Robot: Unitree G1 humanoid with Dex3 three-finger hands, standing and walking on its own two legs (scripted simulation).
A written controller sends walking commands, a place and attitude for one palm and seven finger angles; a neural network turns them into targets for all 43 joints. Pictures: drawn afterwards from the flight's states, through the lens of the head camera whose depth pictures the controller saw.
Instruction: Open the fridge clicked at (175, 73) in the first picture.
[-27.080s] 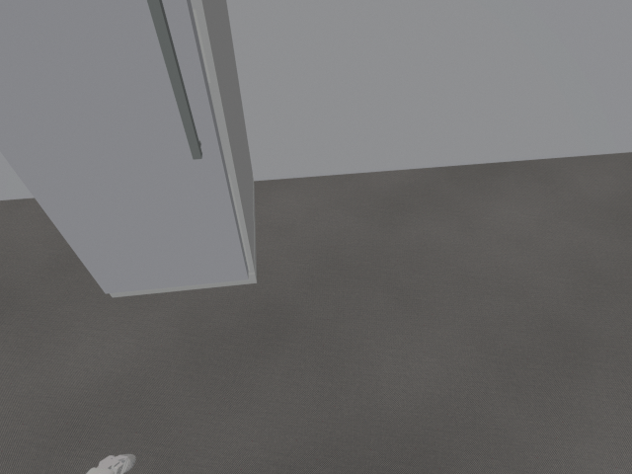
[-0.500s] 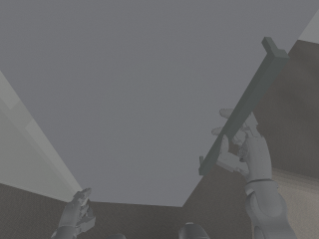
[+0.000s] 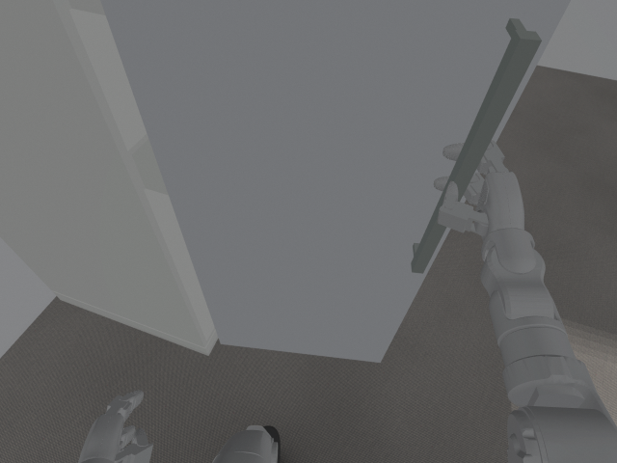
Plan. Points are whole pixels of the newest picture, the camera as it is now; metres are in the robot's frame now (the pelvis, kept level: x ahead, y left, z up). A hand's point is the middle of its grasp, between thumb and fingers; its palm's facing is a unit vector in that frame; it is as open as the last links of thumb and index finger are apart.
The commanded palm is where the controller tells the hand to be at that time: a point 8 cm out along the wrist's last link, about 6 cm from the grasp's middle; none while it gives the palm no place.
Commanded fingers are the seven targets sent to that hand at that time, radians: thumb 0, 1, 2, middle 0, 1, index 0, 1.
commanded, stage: stop walking and hold the door back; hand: right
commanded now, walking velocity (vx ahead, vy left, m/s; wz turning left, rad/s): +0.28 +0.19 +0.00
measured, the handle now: (453, 177) +0.49 -0.14 +0.12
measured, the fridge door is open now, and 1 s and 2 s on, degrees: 77 72 71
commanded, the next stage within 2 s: loosen the grip on the handle in 0.30 s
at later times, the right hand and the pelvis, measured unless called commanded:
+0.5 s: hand (450, 183) +0.46 -0.12 +0.14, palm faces -0.06 +0.99 -0.14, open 6.8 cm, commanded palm +0.42 -0.17 +0.12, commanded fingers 0.00 -0.17 -0.55 0.45 1.40 0.45 1.40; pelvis -0.02 -0.01 -0.02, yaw +3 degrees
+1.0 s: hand (441, 199) +0.48 -0.13 +0.08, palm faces +0.02 +0.99 -0.17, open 13.8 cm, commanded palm +0.44 -0.18 +0.10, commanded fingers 0.00 0.55 -0.20 0.25 1.15 0.25 1.15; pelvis +0.02 -0.01 -0.02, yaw +5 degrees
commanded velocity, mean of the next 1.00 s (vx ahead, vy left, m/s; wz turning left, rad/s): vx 0.06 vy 0.01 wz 0.00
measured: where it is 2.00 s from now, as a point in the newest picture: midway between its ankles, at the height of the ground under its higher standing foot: outside the picture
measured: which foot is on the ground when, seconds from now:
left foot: up 0.00-0.22, down 0.24-1.00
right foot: down 0.00-1.00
